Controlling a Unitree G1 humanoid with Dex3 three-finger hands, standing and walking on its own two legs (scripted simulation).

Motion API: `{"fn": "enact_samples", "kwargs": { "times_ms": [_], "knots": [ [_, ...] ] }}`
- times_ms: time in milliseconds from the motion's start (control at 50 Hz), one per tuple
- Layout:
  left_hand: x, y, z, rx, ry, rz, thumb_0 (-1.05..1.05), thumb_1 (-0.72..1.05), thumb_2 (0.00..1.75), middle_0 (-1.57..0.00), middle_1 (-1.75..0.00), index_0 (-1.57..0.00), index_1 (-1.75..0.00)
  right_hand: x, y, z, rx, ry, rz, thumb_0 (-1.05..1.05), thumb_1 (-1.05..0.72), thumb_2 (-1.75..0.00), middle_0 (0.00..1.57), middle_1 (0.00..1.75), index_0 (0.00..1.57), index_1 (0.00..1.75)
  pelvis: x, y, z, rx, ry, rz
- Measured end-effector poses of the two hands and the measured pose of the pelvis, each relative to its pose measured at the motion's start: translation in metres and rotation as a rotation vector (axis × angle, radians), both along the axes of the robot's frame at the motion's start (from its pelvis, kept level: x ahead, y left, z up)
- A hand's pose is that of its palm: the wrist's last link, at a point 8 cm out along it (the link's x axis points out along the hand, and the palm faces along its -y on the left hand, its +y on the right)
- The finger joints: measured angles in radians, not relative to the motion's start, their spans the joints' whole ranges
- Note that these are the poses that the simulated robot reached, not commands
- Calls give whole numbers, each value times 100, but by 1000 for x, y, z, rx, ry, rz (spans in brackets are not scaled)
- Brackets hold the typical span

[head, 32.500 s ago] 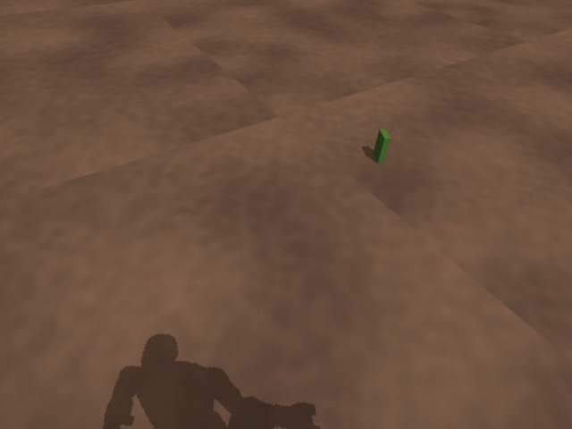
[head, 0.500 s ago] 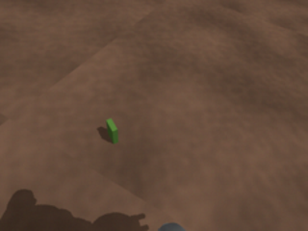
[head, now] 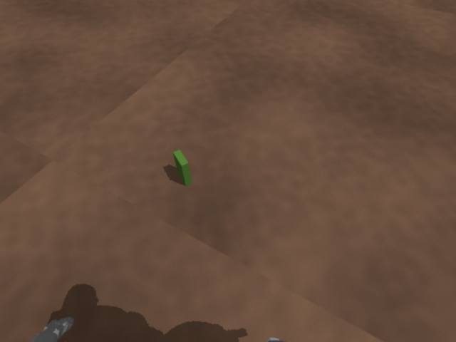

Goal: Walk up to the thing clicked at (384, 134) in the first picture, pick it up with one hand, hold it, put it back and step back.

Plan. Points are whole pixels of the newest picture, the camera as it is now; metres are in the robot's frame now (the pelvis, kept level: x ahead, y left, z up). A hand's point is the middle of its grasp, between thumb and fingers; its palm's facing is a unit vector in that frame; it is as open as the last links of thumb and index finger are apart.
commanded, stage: step back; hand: left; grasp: from the side
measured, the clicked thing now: (182, 168) +0.97 +0.24 -0.67
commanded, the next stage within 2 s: stand in 1.28 s
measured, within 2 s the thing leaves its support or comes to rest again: neither
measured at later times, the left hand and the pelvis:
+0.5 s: hand out of the picture -0.08 +0.24 -0.14, palm faces -0.02 -0.92 -0.39, open 7.4 cm; pelvis -0.12 -0.03 +0.01, yaw -2 degrees
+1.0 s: hand out of the picture +0.00 +0.25 -0.14, palm faces -0.02 -0.92 -0.40, open 7.3 cm; pelvis -0.10 -0.02 +0.00, yaw +0 degrees
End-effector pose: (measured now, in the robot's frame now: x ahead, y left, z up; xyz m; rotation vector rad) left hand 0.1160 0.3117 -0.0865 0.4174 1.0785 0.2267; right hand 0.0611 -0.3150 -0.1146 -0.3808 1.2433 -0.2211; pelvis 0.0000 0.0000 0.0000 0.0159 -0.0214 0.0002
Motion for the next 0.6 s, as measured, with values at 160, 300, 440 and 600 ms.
{"fn": "enact_samples", "kwargs": {
  "times_ms": [160,300,440,600],
  "knots": [
    [-46,-12,-20,-95,1,18,0,91,90,-20,-30,-20,-30,-52,12,16,-11,-4,29,1,-90,-90,21,30,21,30,-56,-1,3,-23,-32,16],
    [-115,-24,-23,-103,56,10,0,91,90,-21,-30,-20,-30,-62,-9,29,-24,-126,41,0,-90,-90,21,30,21,30,-95,-15,5,-24,1,-28],
    [-189,-35,-17,-56,117,39,0,91,90,-21,-30,-20,-30,-89,-27,16,19,-156,0,0,-90,-90,20,30,20,30,-120,-28,3,-44,-35,-53],
    [-210,-13,-11,-41,109,88,1,90,90,-21,-30,-21,-30,-125,-16,4,47,-35,10,0,-90,-90,20,30,20,30,-126,-15,4,-33,-23,8]
  ]
}}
